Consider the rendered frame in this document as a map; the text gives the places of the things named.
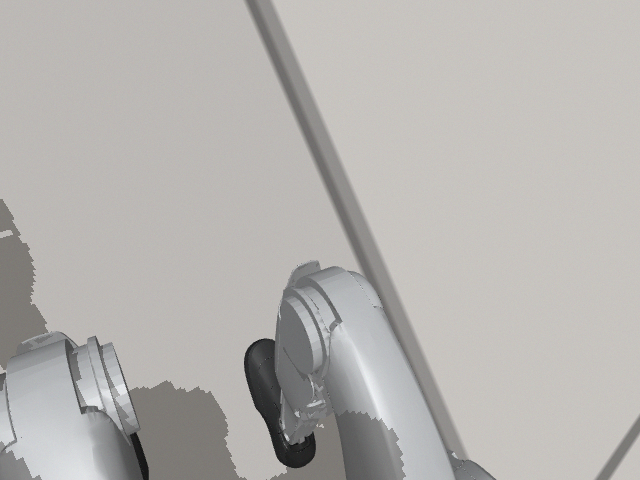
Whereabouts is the left robot foot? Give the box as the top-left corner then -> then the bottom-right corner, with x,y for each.
130,432 -> 149,480

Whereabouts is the right robot foot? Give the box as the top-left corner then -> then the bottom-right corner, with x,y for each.
244,339 -> 316,468

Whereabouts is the right robot hand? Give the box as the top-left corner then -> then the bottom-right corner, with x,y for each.
446,448 -> 496,480

